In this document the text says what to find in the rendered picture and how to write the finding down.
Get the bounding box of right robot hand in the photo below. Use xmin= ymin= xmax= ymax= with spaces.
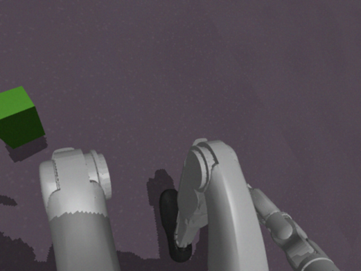
xmin=247 ymin=183 xmax=281 ymax=225

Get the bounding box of right robot arm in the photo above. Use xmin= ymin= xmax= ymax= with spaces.
xmin=265 ymin=212 xmax=340 ymax=271

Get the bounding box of carton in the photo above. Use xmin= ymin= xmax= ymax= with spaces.
xmin=0 ymin=86 xmax=45 ymax=149

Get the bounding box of right robot foot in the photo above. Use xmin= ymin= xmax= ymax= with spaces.
xmin=159 ymin=189 xmax=192 ymax=263

